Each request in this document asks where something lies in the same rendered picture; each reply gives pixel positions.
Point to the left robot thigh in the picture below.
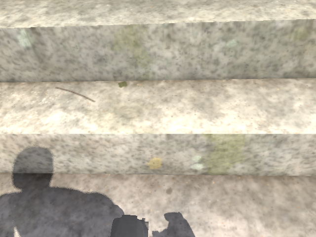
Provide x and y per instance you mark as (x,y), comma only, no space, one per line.
(130,226)

